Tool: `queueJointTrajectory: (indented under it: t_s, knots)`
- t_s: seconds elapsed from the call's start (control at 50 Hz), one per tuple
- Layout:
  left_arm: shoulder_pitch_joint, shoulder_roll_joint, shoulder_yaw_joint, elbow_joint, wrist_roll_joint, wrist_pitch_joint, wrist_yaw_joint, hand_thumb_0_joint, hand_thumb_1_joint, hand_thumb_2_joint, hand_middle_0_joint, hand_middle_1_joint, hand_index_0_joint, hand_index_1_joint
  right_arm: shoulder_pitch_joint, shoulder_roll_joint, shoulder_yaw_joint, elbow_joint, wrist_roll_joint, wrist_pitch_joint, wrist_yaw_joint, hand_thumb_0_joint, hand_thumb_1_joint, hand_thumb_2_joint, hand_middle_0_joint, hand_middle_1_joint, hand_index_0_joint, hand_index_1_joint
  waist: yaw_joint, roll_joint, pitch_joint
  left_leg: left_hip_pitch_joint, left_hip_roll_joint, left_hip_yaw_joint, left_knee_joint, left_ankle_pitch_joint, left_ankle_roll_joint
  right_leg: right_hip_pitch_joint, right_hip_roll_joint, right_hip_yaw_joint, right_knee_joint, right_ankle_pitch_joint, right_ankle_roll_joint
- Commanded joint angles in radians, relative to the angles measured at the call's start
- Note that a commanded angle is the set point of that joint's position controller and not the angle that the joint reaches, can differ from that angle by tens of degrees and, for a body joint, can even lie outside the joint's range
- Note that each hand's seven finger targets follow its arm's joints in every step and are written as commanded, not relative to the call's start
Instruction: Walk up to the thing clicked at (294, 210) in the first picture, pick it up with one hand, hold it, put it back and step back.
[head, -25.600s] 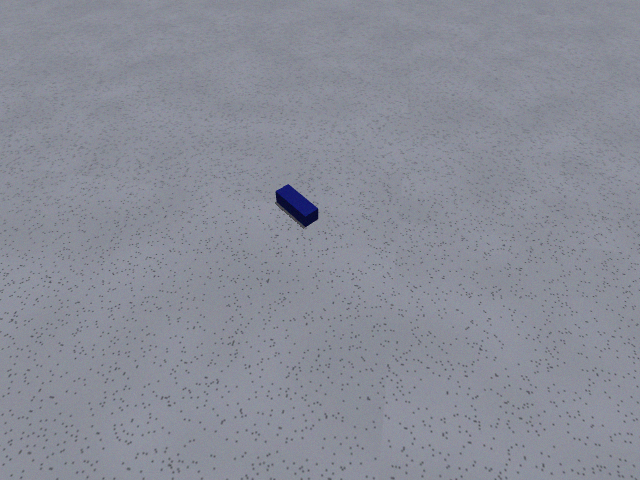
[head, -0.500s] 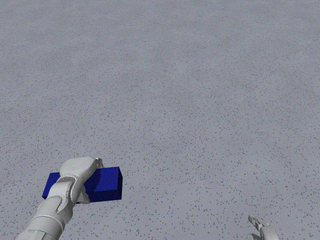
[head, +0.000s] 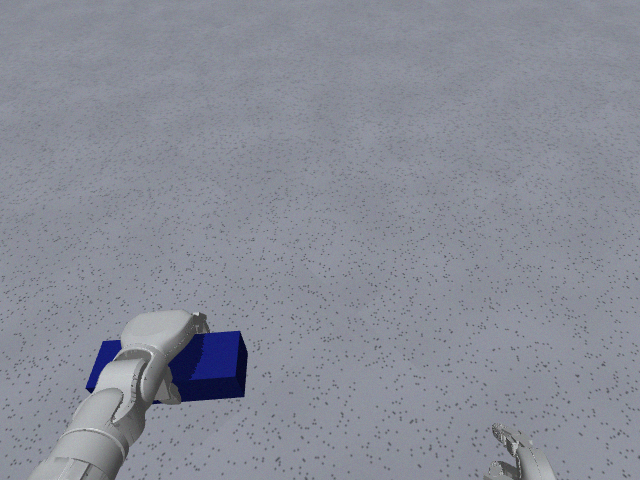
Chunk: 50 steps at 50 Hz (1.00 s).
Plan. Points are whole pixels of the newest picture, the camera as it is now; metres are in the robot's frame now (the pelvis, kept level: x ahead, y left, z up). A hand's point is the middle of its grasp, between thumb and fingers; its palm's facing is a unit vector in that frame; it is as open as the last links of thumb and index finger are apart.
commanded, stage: hold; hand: left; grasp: from above
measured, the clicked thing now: (173, 369) +0.29 +0.23 -0.08
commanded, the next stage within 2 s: crouch in 0.20 s
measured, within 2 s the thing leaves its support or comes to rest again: neither
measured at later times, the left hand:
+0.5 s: hand (173, 366) +0.29 +0.22 -0.06, palm faces -0.48 -0.06 -0.88, open 10.0 cm
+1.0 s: hand (210, 380) +0.35 +0.23 -0.27, palm faces -0.42 +0.03 -0.91, open 10.1 cm
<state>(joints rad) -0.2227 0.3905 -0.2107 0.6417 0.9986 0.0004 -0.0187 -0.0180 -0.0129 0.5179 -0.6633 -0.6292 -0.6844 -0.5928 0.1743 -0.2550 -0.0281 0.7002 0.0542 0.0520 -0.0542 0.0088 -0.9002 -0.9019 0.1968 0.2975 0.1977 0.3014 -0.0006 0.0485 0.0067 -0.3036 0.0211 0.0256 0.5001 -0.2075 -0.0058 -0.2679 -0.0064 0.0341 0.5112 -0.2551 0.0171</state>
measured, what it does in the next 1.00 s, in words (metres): lowers itself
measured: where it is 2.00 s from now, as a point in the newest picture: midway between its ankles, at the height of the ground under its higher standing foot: outside the picture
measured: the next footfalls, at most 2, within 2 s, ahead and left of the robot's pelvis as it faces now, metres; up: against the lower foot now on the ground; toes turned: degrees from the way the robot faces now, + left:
none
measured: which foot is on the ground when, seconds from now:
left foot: down 0.00-1.00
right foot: down 0.00-1.00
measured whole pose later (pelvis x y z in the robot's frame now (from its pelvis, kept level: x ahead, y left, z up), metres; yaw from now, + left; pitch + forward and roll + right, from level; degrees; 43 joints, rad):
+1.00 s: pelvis -0.03 +0.01 -0.14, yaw +0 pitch +26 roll -2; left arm -0.60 0.41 -0.09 1.20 1.18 -0.06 0.39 -0.02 -0.03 0.55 -0.68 -0.59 -0.70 -0.55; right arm 0.26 -0.28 -0.08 0.75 -0.04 0.01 -0.02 0.00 -0.89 -0.90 0.20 0.30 0.20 0.30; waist -0.13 0.02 -0.17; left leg -1.32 0.04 -0.02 1.37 -0.50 0.00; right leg -1.25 0.02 0.01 1.35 -0.55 0.03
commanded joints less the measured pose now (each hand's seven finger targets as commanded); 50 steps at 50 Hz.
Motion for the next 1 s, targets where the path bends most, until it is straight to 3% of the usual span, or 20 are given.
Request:
queueJointTrajectory:
  t_s: [0.0, 0.08, 0.16, 0.2, 0.26, 0.28, 0.3, 0.32, 0.4, 0.48, 0.58, 0.64, 0.74, 0.76, 0.82, 0.88, 0.98]
  knots:
    - [-0.353, 0.209, 0.117, -0.223, 0.002, 0.011, 0.059, 0.0, 0.682, 0.911, -1.02, -0.802, -1.032, -0.791, -0.077, -0.13, -0.044, -0.133, 0.002, -0.041, -0.003, 0.0, -0.897, -0.899, 0.199, 0.3, 0.199, 0.3, -0.003, -0.003, -0.271, 0.185, -0.03, -0.002, -0.053, 0.143, 0.013, -0.002, 0.033, -0.022, -0.094, 0.145, -0.023]
    - [-0.403, 0.245, 0.13, -0.27, 0.001, 0.005, 0.05, 0.0, 0.684, 0.899, -1.025, -0.787, -1.036, -0.777, -0.081, -0.131, -0.044, -0.134, 0.002, -0.037, -0.005, 0.0, -0.898, -0.9, 0.199, 0.3, 0.199, 0.3, -0.002, 0.0, -0.298, 0.205, -0.032, -0.003, -0.05, 0.158, 0.016, 0.011, 0.03, -0.021, -0.098, 0.165, -0.02]
    - [-0.355, 0.232, 0.137, -0.212, 0.004, 0.004, 0.051, 0.0, 0.65, 0.868, -0.995, -0.778, -1.009, -0.765, -0.069, -0.131, -0.043, -0.131, 0.002, -0.035, -0.006, 0.0, -0.897, -0.899, 0.199, 0.3, 0.199, 0.3, 0.0, -0.014, -0.282, 0.195, -0.032, -0.003, -0.054, 0.148, 0.017, 0.011, 0.03, -0.021, -0.099, 0.154, -0.021]
    - [-0.372, 0.22, 0.117, -0.238, 0.004, 0.001, 0.05, 0.0, 0.667, 0.878, -1.007, -0.779, -1.021, -0.767, -0.075, -0.13, -0.044, -0.133, 0.001, -0.034, -0.006, 0.0, -0.897, -0.899, 0.199, 0.299, 0.199, 0.299, -0.004, -0.007, -0.292, 0.202, -0.033, -0.001, -0.049, 0.169, 0.017, 0.015, 0.03, -0.02, -0.097, 0.175, -0.021]
    - [-0.368, 0.237, 0.136, -0.236, 0.004, 0.001, 0.058, 0.0, 0.67, 0.899, -1.022, -0.776, -1.03, -0.77, -0.073, -0.13, -0.044, -0.135, 0.001, -0.031, -0.005, 0.0, -0.899, -0.9, 0.199, 0.3, 0.199, 0.3, 0.001, -0.005, -0.295, 0.195, -0.034, -0.001, -0.05, 0.165, 0.018, 0.026, 0.028, -0.021, -0.099, 0.173, -0.021]
    - [-0.356, 0.247, 0.146, -0.226, 0.009, 0.002, 0.06, 0.0, 0.733, 0.821, -1.044, -0.79, -1.077, -0.756, -0.077, -0.128, -0.044, -0.134, 0.003, -0.029, -0.005, 0.0, -0.918, -0.911, 0.2, 0.301, 0.201, 0.301, 0.011, -0.003, -0.288, 0.19, -0.036, 0.001, -0.05, 0.178, 0.017, 0.035, 0.027, -0.022, -0.098, 0.184, -0.02]
    - [-0.374, 0.23, 0.128, -0.241, 0.01, 0.001, 0.059, 0.0, 0.653, 0.835, -0.964, -0.782, -0.997, -0.754, -0.07, -0.13, -0.045, -0.136, 0.002, -0.029, -0.005, 0.0, -0.873, -0.893, 0.201, 0.301, 0.201, 0.301, -0.005, -0.005, -0.296, 0.196, -0.035, 0.001, -0.047, 0.182, 0.019, 0.025, 0.028, -0.021, -0.095, 0.194, -0.02]
    - [-0.372, 0.23, 0.127, -0.223, 0.012, 0.0, 0.063, 0.0, 0.646, 0.903, -0.99, -0.754, -0.997, -0.75, -0.071, -0.131, -0.046, -0.132, 0.001, -0.028, -0.005, 0.0, -0.879, -0.895, 0.201, 0.3, 0.201, 0.3, 0.0, -0.012, -0.283, 0.193, -0.031, -0.004, -0.05, 0.174, 0.016, 0.022, 0.032, -0.026, -0.096, 0.177, -0.021]
    - [-0.339, 0.2, 0.116, -0.179, 0.022, -0.008, 0.081, 0.0, 0.632, 0.871, -0.985, -0.722, -0.99, -0.719, -0.055, -0.131, -0.052, -0.124, 0.001, -0.022, -0.002, 0.0, -0.879, -0.895, 0.201, 0.3, 0.201, 0.3, -0.013, -0.027, -0.27, 0.187, -0.033, -0.005, -0.043, 0.181, 0.016, -0.003, 0.031, -0.027, -0.086, 0.186, -0.022]
    - [-0.35, 0.17, 0.104, -0.101, 0.04, -0.033, 0.138, 0.0, 0.649, 0.897, -1.015, -0.706, -1.012, -0.711, -0.034, -0.131, -0.057, -0.109, -0.007, -0.016, 0.005, 0.0, -0.88, -0.895, 0.2, 0.3, 0.201, 0.3, -0.028, -0.054, -0.237, 0.143, -0.037, -0.003, -0.018, 0.145, 0.015, -0.046, 0.025, -0.025, -0.073, 0.156, -0.021]
    - [-0.449, 0.173, 0.105, 0.057, 0.091, -0.047, 0.247, 0.0, 0.662, 0.905, -1.023, -0.718, -1.022, -0.722, 0.017, -0.147, -0.066, -0.068, -0.028, -0.01, 0.02, 0.0, -0.88, -0.894, 0.2, 0.3, 0.2, 0.3, -0.062, -0.041, -0.262, 0.062, -0.03, -0.01, 0.083, 0.109, 0.006, -0.184, 0.026, -0.032, 0.016, 0.119, -0.025]
    - [-0.496, 0.132, 0.086, 0.15, 0.115, -0.051, 0.306, 0.0, 0.713, 0.936, -1.052, -0.763, -1.055, -0.762, 0.056, -0.149, -0.074, -0.043, -0.04, -0.016, 0.033, 0.0, -0.882, -0.894, 0.2, 0.299, 0.2, 0.299, -0.078, -0.034, -0.312, -0.044, -0.03, -0.009, 0.201, 0.079, 0.003, -0.294, 0.025, -0.033, 0.122, 0.097, -0.027]
    - [-0.594, 0.147, 0.116, 0.276, 0.176, -0.074, 0.396, 0.0, 0.681, 0.895, -1.026, -0.758, -1.034, -0.751, 0.121, -0.163, -0.092, -0.039, -0.065, -0.04, 0.047, 0.0, -0.886, -0.894, 0.2, 0.299, 0.2, 0.299, -0.098, 0.012, -0.426, -0.288, -0.024, -0.018, 0.444, 0.024, 0.005, -0.542, 0.028, -0.042, 0.366, 0.041, -0.037]
    - [-0.633, 0.172, 0.133, 0.276, 0.183, -0.079, 0.415, 0.0, 0.686, 0.91, -1.025, -0.777, -1.035, -0.769, 0.13, -0.169, -0.096, -0.04, -0.07, -0.045, 0.048, 0.0, -0.887, -0.895, 0.2, 0.299, 0.2, 0.299, -0.095, 0.035, -0.46, -0.318, -0.022, -0.022, 0.48, 0.005, 0.003, -0.598, 0.031, -0.047, 0.414, 0.02, -0.04]
    - [-0.727, 0.211, 0.161, 0.274, 0.191, -0.074, 0.456, 0.0, 0.698, 0.933, -1.034, -0.777, -1.04, -0.773, 0.151, -0.175, -0.099, -0.037, -0.078, -0.054, 0.041, 0.0, -0.885, -0.894, 0.2, 0.299, 0.2, 0.299, -0.097, 0.096, -0.587, -0.382, -0.016, -0.031, 0.578, -0.014, 0.004, -0.716, 0.039, -0.058, 0.529, -0.008, -0.05]
    - [-0.75, 0.224, 0.173, 0.354, 0.185, -0.055, 0.478, 0.0, 0.715, 0.928, -1.048, -0.756, -1.051, -0.754, 0.164, -0.18, -0.096, -0.022, -0.089, -0.067, 0.031, 0.0, -0.883, -0.893, 0.2, 0.299, 0.2, 0.299, -0.114, 0.084, -0.629, -0.519, -0.009, -0.05, 0.682, -0.059, 0.011, -0.836, 0.043, -0.072, 0.646, -0.044, -0.054]
    - [-0.785, 0.276, 0.2, 0.398, 0.171, -0.029, 0.472, 0.0, 0.693, 0.915, -1.048, -0.74, -1.047, -0.743, 0.177, -0.183, -0.095, -0.015, -0.102, -0.079, 0.022, 0.0, -0.887, -0.894, 0.2, 0.299, 0.2, 0.299, -0.125, 0.092, -0.735, -0.684, -0.011, -0.05, 0.817, -0.133, 0.019, -0.945, 0.039, -0.074, 0.772, -0.094, -0.054]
